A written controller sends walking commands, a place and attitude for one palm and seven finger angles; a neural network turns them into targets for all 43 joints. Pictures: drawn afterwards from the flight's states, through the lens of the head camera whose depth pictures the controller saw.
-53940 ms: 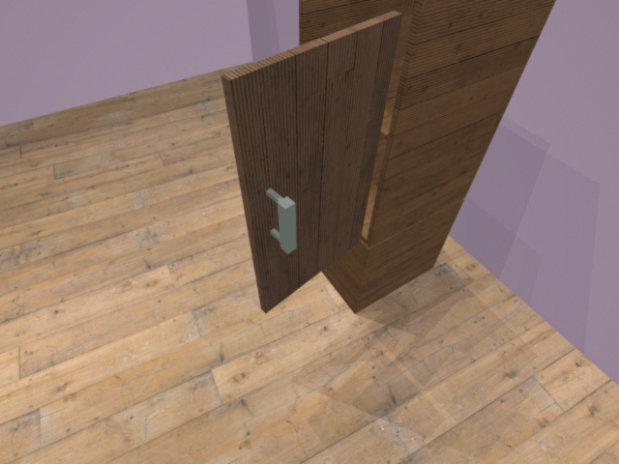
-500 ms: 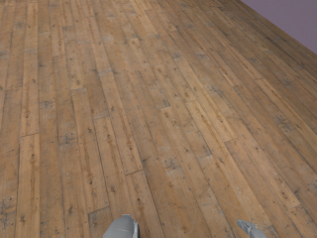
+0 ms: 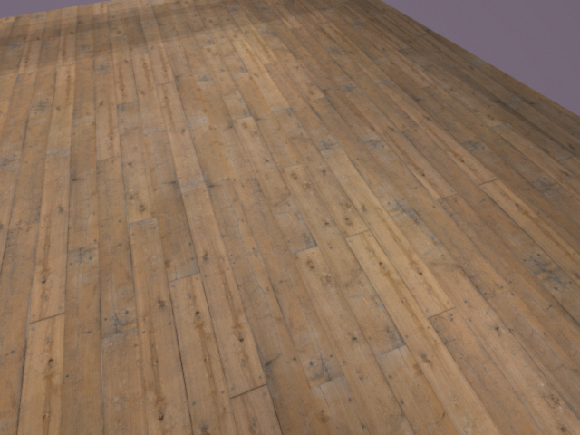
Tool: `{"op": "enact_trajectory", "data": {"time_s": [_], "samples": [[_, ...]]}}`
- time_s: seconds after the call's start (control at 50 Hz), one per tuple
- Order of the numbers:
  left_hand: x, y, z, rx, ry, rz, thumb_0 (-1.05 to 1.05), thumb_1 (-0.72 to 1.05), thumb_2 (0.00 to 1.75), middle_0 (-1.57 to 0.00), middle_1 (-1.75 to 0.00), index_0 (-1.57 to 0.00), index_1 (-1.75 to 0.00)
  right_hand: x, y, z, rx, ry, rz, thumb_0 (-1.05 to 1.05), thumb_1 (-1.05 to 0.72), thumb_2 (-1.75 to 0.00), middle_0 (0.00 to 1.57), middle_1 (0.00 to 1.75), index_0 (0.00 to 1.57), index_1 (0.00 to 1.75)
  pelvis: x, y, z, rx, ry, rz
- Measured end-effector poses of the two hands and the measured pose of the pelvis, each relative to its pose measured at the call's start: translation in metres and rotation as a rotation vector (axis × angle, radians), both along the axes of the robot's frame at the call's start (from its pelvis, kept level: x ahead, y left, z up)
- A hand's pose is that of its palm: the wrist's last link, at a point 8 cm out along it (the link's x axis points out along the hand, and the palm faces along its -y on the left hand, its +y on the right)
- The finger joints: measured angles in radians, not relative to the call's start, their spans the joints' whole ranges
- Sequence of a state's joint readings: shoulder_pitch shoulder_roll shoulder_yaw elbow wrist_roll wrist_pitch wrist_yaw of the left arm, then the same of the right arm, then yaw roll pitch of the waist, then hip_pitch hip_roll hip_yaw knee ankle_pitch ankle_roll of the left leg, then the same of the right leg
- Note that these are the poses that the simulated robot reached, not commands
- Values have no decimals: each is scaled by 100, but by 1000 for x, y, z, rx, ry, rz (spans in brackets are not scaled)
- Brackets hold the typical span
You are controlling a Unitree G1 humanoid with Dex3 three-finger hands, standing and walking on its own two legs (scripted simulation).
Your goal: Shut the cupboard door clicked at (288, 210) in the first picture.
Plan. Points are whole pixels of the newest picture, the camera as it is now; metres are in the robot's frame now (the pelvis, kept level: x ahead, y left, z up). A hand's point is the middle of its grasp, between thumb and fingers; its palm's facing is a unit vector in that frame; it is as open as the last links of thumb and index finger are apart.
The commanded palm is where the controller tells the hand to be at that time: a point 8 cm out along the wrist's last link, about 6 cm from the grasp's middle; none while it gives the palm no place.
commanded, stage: turn to face it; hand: left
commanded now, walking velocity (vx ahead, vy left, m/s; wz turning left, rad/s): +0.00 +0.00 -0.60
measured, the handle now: out of the picture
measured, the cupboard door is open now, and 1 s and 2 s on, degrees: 38 38 38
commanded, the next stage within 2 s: none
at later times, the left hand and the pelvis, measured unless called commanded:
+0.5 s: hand (162, 407) +0.18 +0.22 -0.15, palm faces -0.20 -0.96 -0.21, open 7.4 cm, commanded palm none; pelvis +0.04 +0.03 +0.02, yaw -17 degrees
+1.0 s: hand (227, 367) +0.25 +0.13 -0.16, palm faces -0.54 -0.82 -0.20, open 7.4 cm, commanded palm none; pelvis +0.06 +0.02 +0.01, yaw -34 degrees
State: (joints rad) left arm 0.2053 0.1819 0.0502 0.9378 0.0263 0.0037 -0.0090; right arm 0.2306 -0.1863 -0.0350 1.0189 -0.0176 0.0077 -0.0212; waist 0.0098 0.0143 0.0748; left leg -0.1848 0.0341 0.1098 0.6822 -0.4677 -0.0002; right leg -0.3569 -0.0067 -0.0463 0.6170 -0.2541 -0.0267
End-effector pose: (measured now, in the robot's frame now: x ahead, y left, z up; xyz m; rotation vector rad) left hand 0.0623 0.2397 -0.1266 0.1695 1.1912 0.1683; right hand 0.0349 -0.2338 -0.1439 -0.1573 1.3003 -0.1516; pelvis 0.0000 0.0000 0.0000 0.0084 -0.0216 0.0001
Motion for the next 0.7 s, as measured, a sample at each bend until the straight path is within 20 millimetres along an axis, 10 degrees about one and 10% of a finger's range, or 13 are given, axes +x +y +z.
{"op": "enact_trajectory", "data": {"time_s": [0.16,0.36,0.54,0.7], "samples": [[14,-15,4,-17,92,-31,0,92,89,-21,-30,-20,-30,20,-14,18,-32,-5,-68,1,-91,-90,20,30,20,30,18,-2,14,-8,31,-62],[58,25,-10,-22,103,-122,0,91,90,-21,-30,-20,-30,47,1,37,-107,-145,-143,0,-91,-90,20,30,20,30,35,26,8,-20,46,-194],[136,29,11,1,24,-279,0,91,90,-20,-30,-19,-30,9,9,50,-121,-101,-245,0,-90,-90,20,30,21,30,44,32,21,-50,30,-318],[194,-26,17,31,-59,-471,0,91,90,-20,-30,-19,-30,-50,-11,23,-88,-40,-417,0,-90,-90,20,30,21,30,47,10,6,-30,30,-431]]}}
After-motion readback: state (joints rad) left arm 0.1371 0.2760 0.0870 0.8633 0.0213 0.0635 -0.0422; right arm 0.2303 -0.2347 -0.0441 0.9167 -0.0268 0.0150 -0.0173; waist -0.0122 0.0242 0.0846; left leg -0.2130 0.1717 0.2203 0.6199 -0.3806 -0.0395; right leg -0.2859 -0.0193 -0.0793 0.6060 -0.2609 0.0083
